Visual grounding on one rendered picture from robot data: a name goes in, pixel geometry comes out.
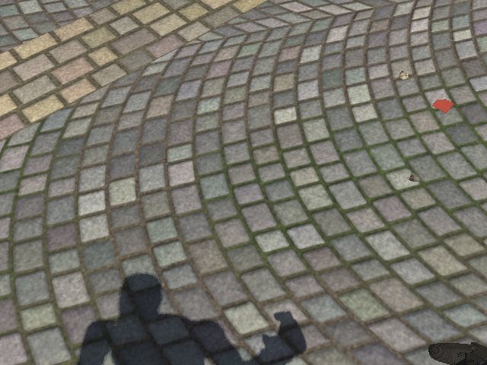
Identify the right robot hand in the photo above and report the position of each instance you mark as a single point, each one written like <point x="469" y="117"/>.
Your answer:
<point x="459" y="354"/>

